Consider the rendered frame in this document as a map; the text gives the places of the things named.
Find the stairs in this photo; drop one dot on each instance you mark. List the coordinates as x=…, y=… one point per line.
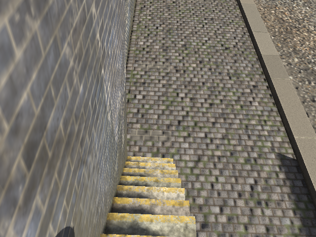
x=150, y=201

